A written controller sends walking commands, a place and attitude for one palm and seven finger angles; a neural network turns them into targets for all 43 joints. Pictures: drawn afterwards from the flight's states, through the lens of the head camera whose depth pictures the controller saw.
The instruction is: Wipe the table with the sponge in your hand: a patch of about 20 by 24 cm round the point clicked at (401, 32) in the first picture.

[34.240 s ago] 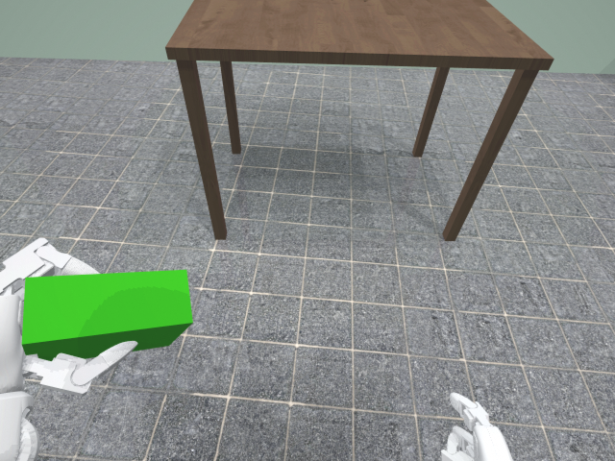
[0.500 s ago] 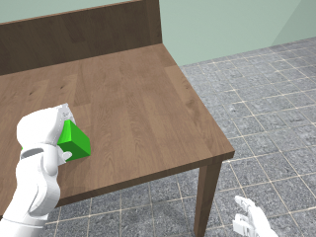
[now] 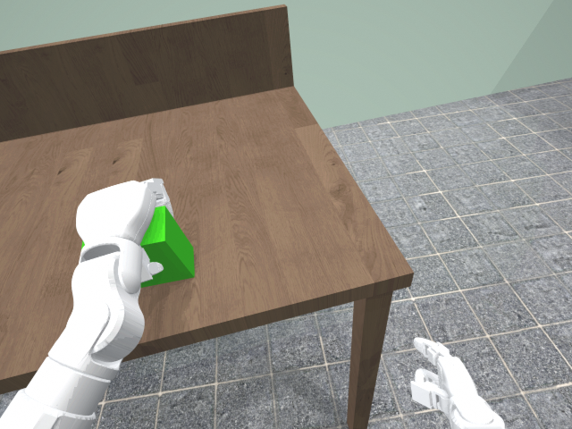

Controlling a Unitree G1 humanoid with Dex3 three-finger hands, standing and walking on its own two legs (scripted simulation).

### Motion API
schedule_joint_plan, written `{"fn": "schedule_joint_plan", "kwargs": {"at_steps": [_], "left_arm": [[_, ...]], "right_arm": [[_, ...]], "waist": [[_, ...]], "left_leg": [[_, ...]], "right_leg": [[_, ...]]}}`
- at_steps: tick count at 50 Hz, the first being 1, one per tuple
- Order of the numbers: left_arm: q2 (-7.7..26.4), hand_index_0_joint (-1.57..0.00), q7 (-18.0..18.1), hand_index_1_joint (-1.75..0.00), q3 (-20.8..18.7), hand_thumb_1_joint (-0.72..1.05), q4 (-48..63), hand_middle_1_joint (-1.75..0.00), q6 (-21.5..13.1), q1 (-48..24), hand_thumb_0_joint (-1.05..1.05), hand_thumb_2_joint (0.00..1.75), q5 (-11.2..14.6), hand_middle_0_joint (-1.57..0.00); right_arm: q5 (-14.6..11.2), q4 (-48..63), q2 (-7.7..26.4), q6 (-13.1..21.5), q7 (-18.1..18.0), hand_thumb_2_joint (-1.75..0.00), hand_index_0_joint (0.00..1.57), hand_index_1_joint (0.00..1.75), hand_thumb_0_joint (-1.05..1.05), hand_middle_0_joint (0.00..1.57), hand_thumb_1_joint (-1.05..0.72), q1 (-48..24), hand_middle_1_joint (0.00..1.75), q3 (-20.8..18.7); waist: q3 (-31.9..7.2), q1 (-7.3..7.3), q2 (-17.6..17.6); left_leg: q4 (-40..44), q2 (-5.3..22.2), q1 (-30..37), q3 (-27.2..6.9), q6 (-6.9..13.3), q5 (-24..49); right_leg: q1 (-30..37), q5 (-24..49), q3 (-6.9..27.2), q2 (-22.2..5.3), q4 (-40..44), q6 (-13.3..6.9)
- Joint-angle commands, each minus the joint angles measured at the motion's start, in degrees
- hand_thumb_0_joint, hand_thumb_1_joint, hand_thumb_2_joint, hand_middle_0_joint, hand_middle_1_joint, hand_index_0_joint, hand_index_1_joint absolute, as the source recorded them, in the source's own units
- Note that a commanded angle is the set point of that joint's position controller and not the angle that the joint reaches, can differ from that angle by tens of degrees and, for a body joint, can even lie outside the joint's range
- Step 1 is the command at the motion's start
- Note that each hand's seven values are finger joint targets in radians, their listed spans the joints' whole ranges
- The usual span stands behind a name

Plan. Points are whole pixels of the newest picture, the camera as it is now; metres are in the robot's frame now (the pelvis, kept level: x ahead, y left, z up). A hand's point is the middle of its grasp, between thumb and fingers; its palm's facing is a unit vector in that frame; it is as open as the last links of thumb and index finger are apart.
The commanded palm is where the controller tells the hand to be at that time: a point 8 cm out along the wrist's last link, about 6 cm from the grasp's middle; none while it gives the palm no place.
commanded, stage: wipe forward along the third lane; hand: left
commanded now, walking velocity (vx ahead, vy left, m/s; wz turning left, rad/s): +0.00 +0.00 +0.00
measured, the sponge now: (151, 258) +0.31 +0.26 +0.10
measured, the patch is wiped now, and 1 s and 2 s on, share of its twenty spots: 0.60 0.60 0.60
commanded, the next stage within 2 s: bring the hand home and regain balance in 1.92 s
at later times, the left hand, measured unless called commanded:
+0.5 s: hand (157, 221) +0.33 +0.23 +0.16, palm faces +0.00 -0.03 -1.00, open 9.3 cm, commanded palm +0.32 +0.23 +0.18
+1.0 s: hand (165, 199) +0.38 +0.24 +0.16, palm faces -0.11 +0.02 -0.99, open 9.4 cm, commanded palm +0.37 +0.25 +0.17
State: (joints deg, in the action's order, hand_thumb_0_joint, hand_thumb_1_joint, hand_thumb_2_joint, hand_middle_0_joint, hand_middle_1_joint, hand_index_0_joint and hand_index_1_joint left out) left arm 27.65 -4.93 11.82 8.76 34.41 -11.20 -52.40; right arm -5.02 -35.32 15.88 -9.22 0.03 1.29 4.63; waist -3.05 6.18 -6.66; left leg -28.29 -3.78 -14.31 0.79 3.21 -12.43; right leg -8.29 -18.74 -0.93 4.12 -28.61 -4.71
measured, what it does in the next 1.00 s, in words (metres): shifts its weight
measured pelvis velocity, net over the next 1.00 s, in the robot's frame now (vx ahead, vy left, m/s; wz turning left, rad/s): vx -0.02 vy -0.08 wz -0.08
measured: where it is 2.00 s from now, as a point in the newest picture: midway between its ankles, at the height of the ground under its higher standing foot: outside the picture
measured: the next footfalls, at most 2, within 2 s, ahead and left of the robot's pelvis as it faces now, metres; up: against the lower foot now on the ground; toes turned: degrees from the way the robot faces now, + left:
none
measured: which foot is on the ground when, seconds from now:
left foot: down 0.00-1.00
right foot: down 0.00-1.00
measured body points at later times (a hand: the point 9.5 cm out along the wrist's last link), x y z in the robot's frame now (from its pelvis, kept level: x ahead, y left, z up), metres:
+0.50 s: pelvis -0.01 -0.04 +0.00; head -0.04 -0.09 +0.44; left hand +0.33 +0.23 +0.21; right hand +0.18 -0.27 -0.11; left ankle +0.03 +0.08 -0.73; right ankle -0.04 -0.07 -0.74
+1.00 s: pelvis -0.02 -0.08 -0.01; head -0.03 -0.12 +0.43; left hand +0.38 +0.24 +0.21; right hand +0.07 -0.35 -0.15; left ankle +0.03 +0.07 -0.73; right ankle -0.04 -0.07 -0.73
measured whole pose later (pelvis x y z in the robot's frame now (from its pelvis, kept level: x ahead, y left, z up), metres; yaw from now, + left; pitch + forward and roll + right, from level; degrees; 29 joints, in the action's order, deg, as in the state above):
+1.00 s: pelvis -0.02 -0.08 -0.01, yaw -5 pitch +5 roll +2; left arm 42.3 -10.0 0.0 -44.4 6.9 -36.2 -51.7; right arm -4.8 -38.6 19.5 -9.3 -4.0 13.9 1.8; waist -6.0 0.5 -4.3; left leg -36.9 -3.5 -26.2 -5.7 2.8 -17.9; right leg -20.5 -17.6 0.9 10.6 -34.2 -9.0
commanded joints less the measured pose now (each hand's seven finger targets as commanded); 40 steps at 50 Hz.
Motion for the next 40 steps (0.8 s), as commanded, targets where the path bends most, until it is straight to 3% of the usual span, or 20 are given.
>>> {"fn": "schedule_joint_plan", "kwargs": {"at_steps": [1, 3, 4, 6, 8, 11, 13, 15, 18, 19, 21, 23, 24, 26, 28, 29, 33, 36, 38, 40], "left_arm": [[2.2, -1.20, -1.1, -1.60, 0.3, 0.10, 3.6, -1.60, -0.8, -11.6, 0.00, 1.30, 2.9, -1.20], [6.4, -1.20, -0.5, -1.60, -3.2, 0.10, -0.1, -1.60, -0.1, -12.9, 0.00, 1.30, 2.1, -1.20], [3.9, -1.20, -0.7, -1.60, -0.5, 0.10, -0.1, -1.60, 0.0, -15.6, 0.00, 1.30, 2.0, -1.20], [5.6, -1.20, -1.0, -1.60, -1.5, 0.10, -5.2, -1.60, 0.1, -16.4, 0.00, 1.30, 1.8, -1.20], [7.1, -1.20, -1.1, -1.60, -1.9, 0.10, -7.2, -1.60, 0.2, -19.2, 0.00, 1.30, 0.7, -1.20], [4.5, -1.20, -2.1, -1.60, 1.0, 0.10, -10.8, -1.60, -0.9, -20.6, 0.00, 1.30, 0.4, -1.20], [7.9, -1.20, -2.5, -1.60, -1.5, 0.10, -15.5, -1.60, -1.5, -21.4, 0.00, 1.30, -0.1, -1.20], [6.5, -1.20, -3.2, -1.60, -0.3, 0.10, -17.6, -1.60, -3.2, -23.1, 0.00, 1.30, 0.3, -1.20], [11.2, -1.20, -3.7, -1.60, -4.5, 0.10, -21.2, -1.60, -6.0, -22.0, 0.00, 1.30, 0.5, -1.20], [8.4, -1.20, -3.9, -1.60, -2.2, 0.10, -21.4, -1.60, -6.9, -22.5, 0.00, 1.30, 0.9, -1.20], [7.9, -1.20, -4.4, -1.60, -1.7, 0.10, -25.1, -1.60, -8.8, -23.8, 0.00, 1.30, 1.1, -1.20], [12.2, -1.20, -4.2, -1.60, -4.9, 0.10, -28.1, -1.60, -10.4, -24.2, 0.00, 1.30, 0.5, -1.20], [10.7, -1.20, -4.2, -1.60, -3.4, 0.10, -28.9, -1.60, -11.2, -26.4, 0.00, 1.30, 0.2, -1.20], [11.4, -1.20, -4.2, -1.60, -3.8, 0.10, -32.1, -1.60, -13.0, -27.7, 0.00, 1.30, 0.2, -1.20], [15.7, -1.20, -4.0, -1.60, -7.6, 0.10, -35.1, -1.60, -14.8, -26.6, 0.00, 1.30, -0.1, -1.20], [13.9, -1.20, -4.0, -1.60, -5.8, 0.10, -36.6, -1.60, -15.6, -27.2, 0.00, 1.30, 0.1, -1.20], [16.8, -1.20, -3.9, -1.60, -8.1, 0.10, -40.5, -1.60, -18.7, -29.2, 0.00, 1.30, -0.2, -1.20], [16.5, -1.20, -3.9, -1.60, -7.0, 0.10, -44.9, -1.60, -20.9, -32.3, 0.00, 1.30, -0.6, -1.20], [18.6, -1.20, -4.1, -1.60, -8.7, 0.10, -47.2, -1.60, -22.3, -33.4, 0.00, 1.30, -0.6, -1.20], [19.3, -1.20, -3.7, -1.60, -9.1, 0.10, -48.7, -1.60, -23.8, -33.3, 0.00, 1.30, -1.1, -1.20]], "right_arm": [[-0.1, 9.4, 5.4, 2.5, -0.5, -0.90, 0.20, 0.30, 0.00, 0.20, -0.90, -12.6, 0.30, -2.1], [-0.3, 9.0, 5.9, 2.5, -0.9, -0.90, 0.20, 0.30, 0.00, 0.20, -0.90, -13.2, 0.30, -2.0], [-0.2, 9.2, 5.6, 2.6, -1.2, -0.90, 0.20, 0.30, 0.00, 0.20, -0.90, -12.9, 0.30, -1.9], [-0.3, 7.8, 6.0, 2.4, -1.7, -0.90, 0.20, 0.30, 0.00, 0.20, -0.90, -12.1, 0.30, -2.0], [-0.5, 7.7, 6.3, 2.6, -1.8, -0.90, 0.20, 0.30, 0.00, 0.20, -0.90, -12.4, 0.30, -1.9], [-0.5, 7.1, 6.1, 3.0, -2.0, -0.90, 0.20, 0.30, 0.00, 0.20, -0.90, -11.4, 0.30, -2.0], [-0.6, 6.7, 6.7, 3.4, -2.3, -0.90, 0.20, 0.30, 0.00, 0.20, -0.90, -10.2, 0.30, -2.1], [-0.4, 6.5, 6.7, 3.8, -2.6, -0.90, 0.20, 0.30, 0.00, 0.20, -0.90, -9.1, 0.30, -2.3], [-0.4, 6.0, 7.4, 4.0, -2.8, -0.90, 0.20, 0.30, 0.00, 0.20, -0.90, -7.4, 0.30, -2.6], [-0.3, 6.4, 7.1, 4.2, -2.8, -0.90, 0.20, 0.30, 0.00, 0.20, -0.90, -7.2, 0.30, -2.6], [-0.3, 5.6, 7.4, 4.2, -2.9, -0.90, 0.20, 0.30, 0.00, 0.20, -0.90, -5.7, 0.30, -2.8], [-0.2, 5.3, 8.0, 4.3, -3.1, -0.90, 0.20, 0.30, 0.00, 0.20, -0.90, -4.6, 0.30, -3.2], [-0.2, 5.1, 8.0, 4.3, -3.2, -0.90, 0.20, 0.30, 0.00, 0.20, -0.90, -4.0, 0.30, -3.2], [-0.1, 4.6, 8.5, 4.3, -3.3, -0.90, 0.20, 0.30, 0.00, 0.20, -0.90, -2.6, 0.30, -3.6], [0.0, 4.5, 8.9, 4.3, -3.5, -0.90, 0.20, 0.30, 0.00, 0.20, -0.90, -1.6, 0.30, -3.9], [0.0, 4.5, 8.9, 4.2, -3.6, -0.90, 0.20, 0.30, 0.00, 0.20, -0.90, -1.2, 0.30, -3.8], [0.1, 4.5, 9.4, 3.7, -3.7, -0.90, 0.20, 0.30, 0.00, 0.20, -0.90, 0.8, 0.30, -4.3], [-0.1, 3.8, 9.9, 3.5, -4.0, -0.90, 0.20, 0.30, 0.00, 0.20, -0.90, 2.9, 0.30, -4.6], [0.0, 3.9, 9.9, 3.3, -4.1, -0.90, 0.20, 0.30, 0.00, 0.20, -0.90, 3.9, 0.30, -4.6], [0.0, 4.0, 10.1, 3.0, -4.1, -0.90, 0.20, 0.30, 0.00, 0.20, -0.90, 5.0, 0.30, -4.9]], "waist": [[-6.3, -2.31, 9.4], [-5.8, -2.11, 9.5], [-6.7, -2.51, 9.8], [-4.6, -3.13, 11.0], [-5.1, -3.21, 8.9], [-4.5, -3.63, 8.0], [-4.0, -3.96, 9.9], [-4.6, -4.36, 12.3], [-4.8, -4.11, 11.7], [-4.2, -4.41, 12.3], [-1.7, -5.20, 12.7], [-1.2, -5.12, 11.8], [-1.2, -5.65, 12.1], [-0.8, -6.04, 12.9], [-1.4, -5.45, 13.0], [-0.9, -5.87, 13.6], [-2.9, -5.96, 12.7], [-2.9, -7.03, 14.8], [-4.0, -6.93, 15.0], [-4.9, -6.53, 15.0]], "left_leg": [[2.7, 2.4, 5.2, -3.7, -0.3, 9.1], [3.1, 2.4, 4.6, -3.6, -0.2, 7.1], [2.8, 1.9, 4.1, -3.2, -0.2, 7.4], [3.0, 1.9, 3.2, -2.9, -0.3, 6.1], [3.2, 1.9, 3.6, -3.0, -0.2, 4.6], [2.8, 1.5, 2.9, -2.8, -0.1, 4.5], [2.6, 1.6, 2.0, -2.8, 0.1, 2.7], [1.7, 1.1, 1.2, -2.3, 0.2, 3.5], [1.4, 1.2, 0.2, -2.4, 0.3, 3.0], [1.0, 0.8, -0.3, -2.0, 0.3, 3.0], [0.6, 0.9, -1.5, -1.9, 0.4, 1.7], [0.0, 1.0, -2.4, -2.1, 0.3, 1.0], [-0.4, 0.8, -2.9, -1.9, 0.3, 1.1], [-1.2, 0.7, -4.3, -2.0, 0.3, 0.6], [-2.0, 0.8, -5.7, -2.5, 0.1, 0.4], [-2.3, 0.6, -6.7, -2.2, 0.1, -0.5], [-4.1, 0.7, -9.8, -3.2, -0.3, -1.4], [-6.1, 0.3, -12.2, -3.2, -0.4, -3.3], [-6.4, 0.3, -14.3, -4.5, -0.4, -3.2], [-6.8, -0.2, -14.5, -4.0, -0.1, -3.4]], "right_leg": [[-2.0, 16.3, 5.5, -2.1, 4.7, 0.4], [-2.2, 14.3, 7.2, -1.8, 4.9, -0.1], [-1.6, 14.7, 6.2, -2.4, 5.1, 0.4], [-2.3, 14.1, 6.7, -2.3, 5.8, 0.8], [-3.1, 11.5, 7.5, -2.1, 6.0, 0.2], [-3.1, 11.4, 6.5, -2.5, 6.4, 0.7], [-3.5, 9.9, 8.0, -2.5, 7.0, 0.7], [-2.4, 12.5, 7.8, -3.0, 6.9, 1.3], [-1.8, 12.7, 9.6, -3.2, 7.0, 1.3], [-1.9, 13.0, 8.5, -3.5, 7.0, 1.7], [-3.9, 11.7, 8.9, -3.6, 7.9, 2.1], [-4.3, 10.7, 11.3, -3.7, 8.4, 1.7], [-4.4, 11.0, 10.5, -3.9, 8.1, 1.9], [-4.8, 11.8, 11.5, -4.3, 8.4, 2.3], [-4.1, 13.6, 13.7, -4.7, 8.0, 2.3], [-4.2, 12.7, 13.0, -5.0, 7.9, 2.8], [-3.6, 17.0, 16.1, -6.3, 6.9, 4.3], [-4.2, 19.0, 16.3, -6.9, 6.1, 6.6], [-3.9, 21.0, 17.3, -7.0, 5.1, 6.8], [-4.0, 20.5, 15.9, -6.7, 4.4, 6.7]]}}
